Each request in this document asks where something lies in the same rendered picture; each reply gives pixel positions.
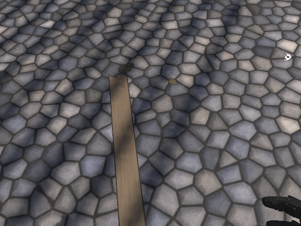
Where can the right robot hand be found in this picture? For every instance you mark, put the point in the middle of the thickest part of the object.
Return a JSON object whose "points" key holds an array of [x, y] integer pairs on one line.
{"points": [[290, 205]]}

